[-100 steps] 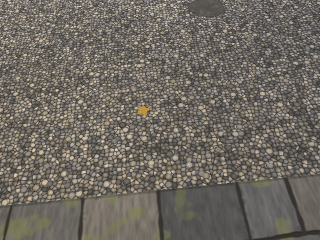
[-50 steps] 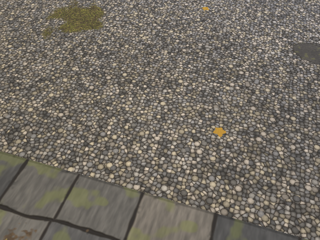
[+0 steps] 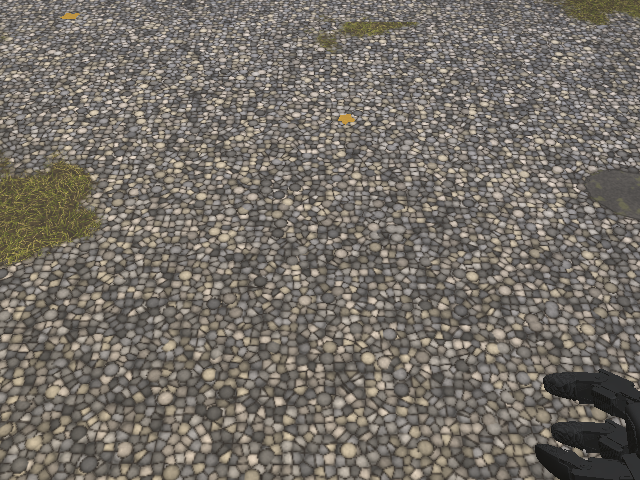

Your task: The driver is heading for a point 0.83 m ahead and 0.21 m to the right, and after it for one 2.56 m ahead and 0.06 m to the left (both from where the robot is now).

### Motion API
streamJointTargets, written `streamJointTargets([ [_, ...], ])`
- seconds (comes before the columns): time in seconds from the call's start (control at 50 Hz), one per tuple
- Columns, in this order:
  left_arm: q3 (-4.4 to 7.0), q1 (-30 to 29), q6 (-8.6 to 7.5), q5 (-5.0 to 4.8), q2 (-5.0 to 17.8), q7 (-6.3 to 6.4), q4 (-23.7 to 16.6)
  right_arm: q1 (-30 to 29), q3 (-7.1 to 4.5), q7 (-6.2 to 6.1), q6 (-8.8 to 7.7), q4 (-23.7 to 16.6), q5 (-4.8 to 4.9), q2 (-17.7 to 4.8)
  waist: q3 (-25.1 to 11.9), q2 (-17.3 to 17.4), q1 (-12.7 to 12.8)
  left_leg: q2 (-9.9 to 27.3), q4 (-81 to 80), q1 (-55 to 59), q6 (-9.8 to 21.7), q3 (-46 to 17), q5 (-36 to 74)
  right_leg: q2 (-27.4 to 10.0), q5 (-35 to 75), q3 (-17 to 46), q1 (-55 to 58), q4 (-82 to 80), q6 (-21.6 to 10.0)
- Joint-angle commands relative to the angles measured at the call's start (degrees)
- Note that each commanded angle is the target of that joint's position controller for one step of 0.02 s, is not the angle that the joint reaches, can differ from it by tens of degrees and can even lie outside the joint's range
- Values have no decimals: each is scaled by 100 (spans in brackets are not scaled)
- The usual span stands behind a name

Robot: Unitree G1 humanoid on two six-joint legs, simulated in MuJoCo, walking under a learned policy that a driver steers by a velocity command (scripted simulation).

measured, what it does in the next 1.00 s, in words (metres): goes down, turning right: left foot 0.19 m lower, then right foot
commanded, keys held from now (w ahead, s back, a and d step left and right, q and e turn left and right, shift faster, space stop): w+e+shift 0.58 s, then w+shift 0.42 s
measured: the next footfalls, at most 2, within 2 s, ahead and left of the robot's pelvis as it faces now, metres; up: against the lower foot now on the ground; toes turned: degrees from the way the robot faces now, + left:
left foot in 0.04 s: +0.14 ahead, +0.22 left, -0.19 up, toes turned -4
right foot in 0.46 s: +0.44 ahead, -0.03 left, -0.19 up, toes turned -32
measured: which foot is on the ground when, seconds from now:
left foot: up 0.00-0.02, down 0.04-0.44, up 0.46-0.82, down 0.84-1.00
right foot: down 0.00-0.02, up 0.04-0.44, down 0.46-0.84, up 0.86-1.00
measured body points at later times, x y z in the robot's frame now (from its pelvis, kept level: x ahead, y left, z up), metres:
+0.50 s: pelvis +0.36 +0.02 -0.12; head +0.39 +0.00 +0.33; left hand +0.69 +0.12 -0.19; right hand +0.19 -0.17 -0.26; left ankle +0.21 +0.23 -0.69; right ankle +0.41 -0.01 -0.82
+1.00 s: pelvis +0.77 -0.18 -0.09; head +0.78 -0.19 +0.36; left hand +1.03 -0.05 -0.20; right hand +0.62 -0.42 -0.21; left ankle +0.86 -0.12 -0.82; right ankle +0.60 -0.17 -0.70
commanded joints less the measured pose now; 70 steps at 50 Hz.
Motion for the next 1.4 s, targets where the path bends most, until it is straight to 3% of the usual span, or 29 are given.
streamJointTargets([
  [0.02,73,-1264,76,3,306,64,-466,3769,-550,-188,102,1439,-105,-1001,-126,503,-2111,387,-1122,4137,-5,163,986,543,499,-438,-2529,3651,-220],
  [0.04,-23,-1246,126,-10,-83,33,-526,3986,-512,-151,66,1572,-255,-1058,63,629,-2059,487,-263,4179,-217,48,-82,612,244,-297,-3307,5309,-228],
  [0.06,-171,23,46,-305,-599,27,-826,3296,-362,-60,-48,1471,-499,-961,-199,2173,-568,963,1848,4992,-790,53,3143,99,259,-703,-5053,6049,-131],
  [0.08,-267,544,3,-378,-695,88,-624,3183,-450,-106,7,1355,-486,-839,-960,2654,-601,1655,1575,5175,-488,-948,1633,-301,832,-1191,-5912,6654,-76],
  [0.1,-317,63,38,-188,-543,-6,-712,2954,-632,-201,-22,1222,-374,-1251,-1356,2547,-744,2322,268,4616,576,-2220,-4260,-566,1876,-1470,-6353,6478,-158],
  [0.12,-275,-1105,102,47,-230,-173,-888,2455,-537,-234,-5,1137,-261,-904,-607,1926,-963,2069,-985,3033,741,-2461,-7326,-881,2449,-1700,-6042,6025,-154],
  [0.18,-258,-2748,263,-151,-85,-627,-1420,2039,-169,-331,-264,1571,-258,24,1433,830,-687,1245,-1376,62,288,-329,-5410,-1091,4128,-1192,-4783,2670,55],
  [0.24,-297,-2519,380,-9,-165,-707,-1448,1917,-201,-417,-402,1591,-149,-120,1160,998,-347,1243,-1306,349,403,561,-3376,-1043,4961,-1446,-4140,1458,73],
  [0.34,-521,-4095,280,-133,-469,-768,-1804,3347,-179,-516,-67,1821,-211,-136,1137,181,-1148,740,-1193,2577,79,2300,426,-573,4089,-3092,-3882,-950,-554],
  [0.4,-389,-2752,280,-115,-102,-732,-1414,3459,-304,-705,119,1679,-276,-853,115,377,-342,991,1147,2805,108,2517,3787,222,3483,-3346,-1772,-1445,-811],
  [0.44,-49,-608,260,-161,480,-527,-648,2828,-337,-584,168,1385,-270,-866,-866,-97,561,686,4652,822,255,2383,191,75,3785,-2396,1457,-2318,-1280],
  [0.46,123,-1035,311,-317,914,-406,-659,2450,-224,-470,129,1025,-331,-253,-602,-1186,108,-278,6736,-1233,227,2244,-5215,-860,3346,-808,2122,-2229,-1558],
  [0.5,163,-652,411,-53,1211,-263,-862,1766,-174,-386,-193,33,-187,-511,-1017,-493,-12,-281,6819,-3222,142,650,-5010,-2049,2371,2208,2813,-4121,-2234],
  [0.52,105,-955,361,-90,884,-223,-756,1811,-184,-378,-225,100,-172,-586,21,-104,-378,-68,6048,-3081,153,690,-4773,-1923,2500,1804,1691,-4503,-2006],
  [0.58,-40,-1669,67,-199,563,-136,-871,2210,-156,-360,122,288,-467,-445,676,124,-1274,246,4869,-1720,-95,652,-4931,-1027,3660,482,-518,-4613,-1680],
  [0.66,-47,-1570,-227,-218,562,-246,-737,1173,-13,-243,206,-130,-349,-85,923,22,-1208,179,2725,-699,-135,1081,-3372,-379,4866,-429,-1846,-4919,-1375],
  [0.78,-28,-777,-334,-307,761,-311,-380,584,-62,-215,149,-270,-151,-270,462,-131,-705,-466,843,192,497,1337,-2046,-856,7714,-583,22,-4762,-846],
  [0.84,28,-1041,-216,-42,1046,-251,-291,2760,-330,-432,110,277,-134,-799,-571,-375,-1950,-722,655,2263,736,1296,-3395,-910,9051,-742,158,-1759,-493],
  [0.86,-99,-1211,-242,34,589,-248,-419,3922,-454,-561,137,505,-228,-1222,-1203,-23,-2437,74,998,3671,801,437,-4908,-592,7659,-995,-974,290,-420],
  [0.88,-303,-240,-294,-315,-317,-337,-654,3754,-588,-494,94,590,-446,-1784,-1693,2334,-1518,1555,-363,4670,1498,-3129,-6594,532,2540,-1222,-2971,2350,-148],
  [0.9,-334,-664,-321,-201,105,-288,-615,3154,-488,-358,103,476,-329,-1149,-1161,1444,-1502,1437,-1069,4256,1454,-3991,-6925,209,2595,-1018,-3605,2483,-333],
  [0.94,-303,-1489,-251,-153,312,-354,-720,2487,-382,-292,59,505,-292,-558,-124,-112,-1325,1115,-1003,2874,1466,-2174,-5836,-331,3370,-1216,-3622,2034,-293],
  [1.1,-563,-3050,-85,20,-45,-624,-1572,2861,-206,-272,-241,1117,-60,-357,1035,123,-900,303,-2295,1361,1404,171,-3674,-1026,4384,-1844,-4025,-498,135],
  [1.2,-627,-3606,-150,-86,-65,-662,-1710,3151,-291,-297,-268,1227,59,-792,913,55,-987,339,-2487,1636,1360,495,-1118,-692,5472,-2268,-2327,-2399,151],
  [1.26,-412,-2441,-196,-31,386,-448,-1357,3223,-360,-363,-158,1316,-55,-1167,-174,373,-417,352,-309,2523,1123,516,1428,-184,4307,-2233,-874,-2672,36],
  [1.3,-152,-331,-216,102,1001,-219,-840,3055,-276,-374,-100,1120,-135,-737,-1432,-153,410,-172,3075,877,1036,677,-876,-1442,2525,-1078,1725,-2639,-14],
  [1.32,-43,-329,-223,310,1407,-198,-865,3755,-77,-332,-107,851,106,273,-2236,-1740,-276,-828,5080,-905,972,644,-5214,-3084,514,1778,2855,-3502,-387],
  [1.34,-51,-646,-177,147,1137,-234,-932,3361,-160,-346,-69,756,151,-249,-2125,-1602,-238,-726,5693,-1447,1090,458,-4876,-3024,69,2792,2416,-4426,-437],
  [1.4,-222,-1441,-263,40,194,-266,-764,2400,-199,-242,91,741,-34,-283,-156,-412,-624,-88,5115,-1472,996,557,-3889,-2242,2639,33,321,-4512,-157],
])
